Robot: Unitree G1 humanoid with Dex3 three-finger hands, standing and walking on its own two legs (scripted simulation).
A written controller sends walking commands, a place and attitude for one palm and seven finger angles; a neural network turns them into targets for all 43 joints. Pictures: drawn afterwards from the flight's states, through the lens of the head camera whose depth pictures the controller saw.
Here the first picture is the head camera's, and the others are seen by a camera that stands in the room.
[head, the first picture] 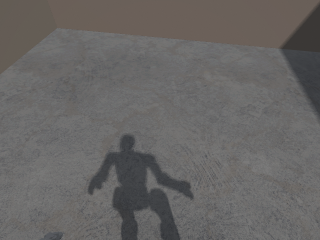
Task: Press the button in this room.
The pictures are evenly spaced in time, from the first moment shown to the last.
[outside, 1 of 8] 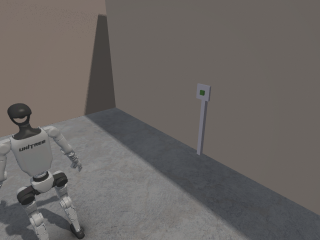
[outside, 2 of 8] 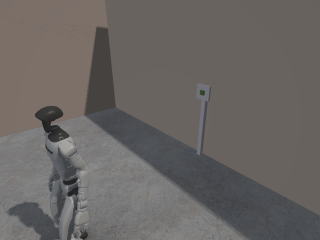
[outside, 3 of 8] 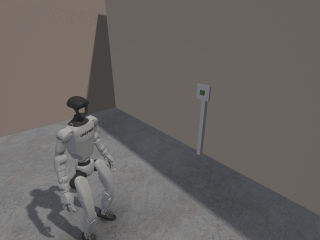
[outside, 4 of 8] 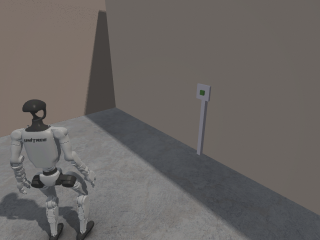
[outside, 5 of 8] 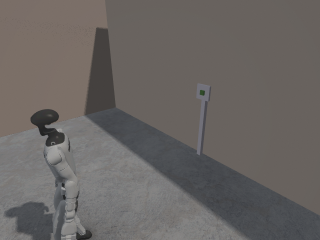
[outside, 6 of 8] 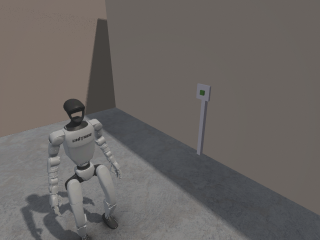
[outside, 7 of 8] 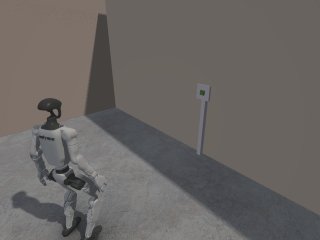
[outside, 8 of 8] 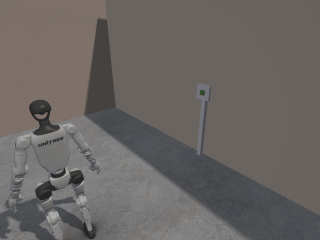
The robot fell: no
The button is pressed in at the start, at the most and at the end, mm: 0 0 0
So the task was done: no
